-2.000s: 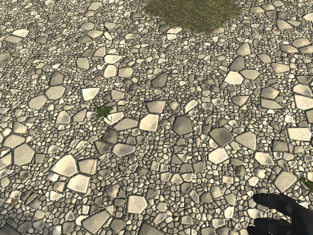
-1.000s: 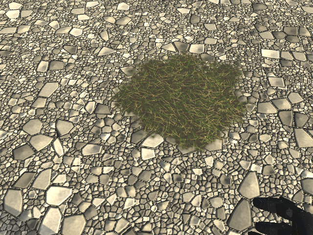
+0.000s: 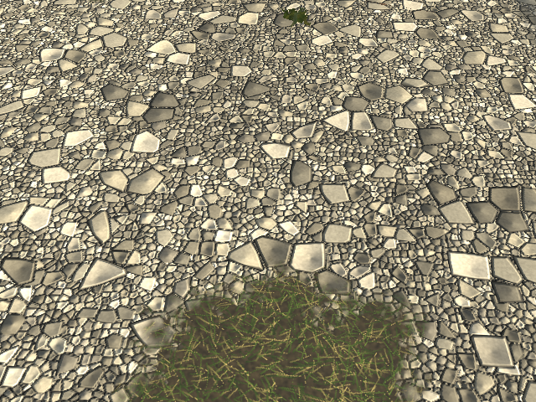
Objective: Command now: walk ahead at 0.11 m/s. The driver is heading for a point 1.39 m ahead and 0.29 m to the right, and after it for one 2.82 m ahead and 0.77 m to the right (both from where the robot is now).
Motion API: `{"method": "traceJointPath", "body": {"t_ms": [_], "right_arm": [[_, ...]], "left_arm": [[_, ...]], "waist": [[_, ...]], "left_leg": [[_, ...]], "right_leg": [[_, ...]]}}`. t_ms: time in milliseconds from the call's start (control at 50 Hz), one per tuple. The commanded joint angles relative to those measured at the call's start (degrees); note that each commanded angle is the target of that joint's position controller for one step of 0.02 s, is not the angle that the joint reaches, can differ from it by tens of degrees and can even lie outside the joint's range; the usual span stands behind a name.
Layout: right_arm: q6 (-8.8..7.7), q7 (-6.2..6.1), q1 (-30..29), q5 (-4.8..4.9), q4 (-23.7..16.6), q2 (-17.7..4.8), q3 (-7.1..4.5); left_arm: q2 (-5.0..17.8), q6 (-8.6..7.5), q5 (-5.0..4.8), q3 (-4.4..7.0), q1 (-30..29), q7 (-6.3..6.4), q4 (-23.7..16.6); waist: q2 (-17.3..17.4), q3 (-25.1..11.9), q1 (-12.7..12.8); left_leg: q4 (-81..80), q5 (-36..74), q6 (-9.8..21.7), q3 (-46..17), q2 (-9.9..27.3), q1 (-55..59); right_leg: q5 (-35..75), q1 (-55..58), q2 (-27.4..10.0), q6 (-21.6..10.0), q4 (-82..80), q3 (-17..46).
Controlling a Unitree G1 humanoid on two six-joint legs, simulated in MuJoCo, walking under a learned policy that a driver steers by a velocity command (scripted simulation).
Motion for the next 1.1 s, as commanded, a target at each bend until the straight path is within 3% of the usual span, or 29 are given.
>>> {"method": "traceJointPath", "body": {"t_ms": [20,40,80,120,260,400,620,1040,1060,1080,1100], "right_arm": [[-0.06,-0.76,0.69,-0.62,-2.30,-9.89,-2.39],[0.21,-0.36,-0.15,-0.22,-2.01,-6.37,-1.78],[0.20,0.32,-1.98,0.06,-1.84,-4.62,-1.41],[-0.33,0.41,-1.50,0.27,-1.06,-5.61,-1.66],[-0.42,-0.12,-0.32,0.86,2.11,-4.75,-1.86],[0.55,-0.30,-1.66,0.97,4.58,-3.99,-2.10],[1.63,-0.79,-2.49,0.97,8.36,-3.36,-2.21],[1.90,-1.27,-0.26,1.13,13.75,-2.21,-1.66],[1.99,-1.33,1.63,1.29,14.78,-2.13,-1.71],[1.91,-1.31,2.56,1.99,14.97,-3.36,-2.32],[1.32,-1.07,0.01,2.16,13.63,-4.19,-2.62]], "left_arm": [[2.41,-0.18,0.73,0.26,9.51,0.76,-0.11],[2.68,0.49,0.62,0.04,7.98,1.33,-0.07],[5.33,2.22,0.19,0.71,2.98,2.06,-0.32],[5.84,3.11,0.33,0.86,2.35,2.21,-0.02],[5.31,2.86,-0.42,1.13,1.49,2.40,2.55],[4.74,3.61,-0.45,1.26,2.61,2.96,5.12],[3.55,3.20,-0.33,0.96,4.79,3.36,7.73],[0.60,2.43,-0.44,0.58,10.06,3.53,10.03],[0.92,2.61,-0.72,0.83,12.32,3.66,10.89],[3.03,2.79,-1.30,1.58,12.56,3.85,10.37],[4.64,2.54,-1.71,2.15,14.57,3.92,9.93]], "waist": [[7.77,-5.30,3.98],[8.69,-5.60,2.66],[4.69,-2.38,1.19],[3.16,-2.01,0.70],[-0.78,-4.51,-0.67],[-1.82,-2.31,-0.57],[-1.86,0.86,-0.95],[-2.37,3.13,-1.47],[-2.98,0.92,-1.19],[-4.62,2.59,-1.00],[-5.40,5.95,0.54]], "left_leg": [[-4.74,20.31,8.32,-8.57,9.14,15.30],[-6.58,8.16,9.00,-9.11,8.11,11.74],[-7.00,-1.66,5.40,-6.09,3.55,6.91],[-5.79,0.30,4.17,-4.30,2.10,7.32],[-1.21,14.46,5.41,-2.13,0.93,13.47],[-1.54,10.66,5.33,-0.86,-0.29,12.71],[-3.22,3.09,4.17,0.22,-1.66,12.70],[-5.03,-2.11,3.35,0.51,-2.31,12.04],[-4.01,-14.90,3.53,2.23,-4.00,12.11],[-1.61,-30.02,3.89,3.90,-5.65,8.25],[0.49,-36.86,4.06,3.46,-5.32,0.99]], "right_leg": [[-7.45,-7.22,-3.39,0.23,2.50,2.41],[-6.37,-4.10,-4.00,1.16,2.01,2.57],[-3.10,-2.08,-4.81,1.29,0.61,2.47],[-1.66,-1.55,-5.61,0.97,-0.29,3.17],[4.94,-0.50,-6.35,1.56,0.29,3.36],[3.89,-0.32,-6.42,1.68,-0.20,3.12],[-0.56,-2.02,-6.48,1.70,-2.34,2.97],[-3.59,-2.91,-6.10,1.47,-4.49,2.75],[-13.88,-1.94,-5.61,0.58,-4.94,2.46],[-26.63,-2.73,-6.50,-1.49,-5.35,4.52],[-37.14,-2.79,-9.78,-4.14,-8.23,9.45]]}}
